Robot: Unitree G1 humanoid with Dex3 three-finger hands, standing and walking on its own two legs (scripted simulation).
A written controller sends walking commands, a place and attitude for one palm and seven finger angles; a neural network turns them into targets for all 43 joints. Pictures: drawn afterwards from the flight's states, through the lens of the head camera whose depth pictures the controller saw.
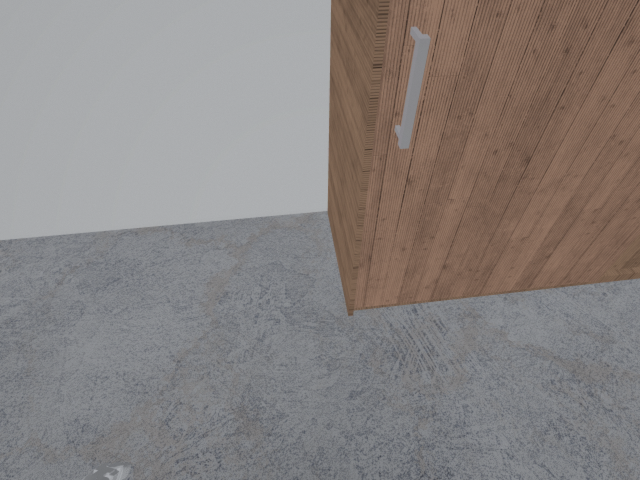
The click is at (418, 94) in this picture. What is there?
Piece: wardrobe's sliding door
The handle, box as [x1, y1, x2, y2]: [395, 27, 430, 148]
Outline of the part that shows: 416,27 411,27 410,34 415,40 415,46 402,122 400,127 399,125 395,125 395,131 399,139 398,145 400,148 407,148 409,144 430,39 427,34 422,34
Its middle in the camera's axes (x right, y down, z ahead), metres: +0.17 -0.28 +0.75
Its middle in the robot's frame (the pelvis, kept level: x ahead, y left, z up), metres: +0.77 -0.13 +0.11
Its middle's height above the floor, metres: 0.88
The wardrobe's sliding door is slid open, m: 0.00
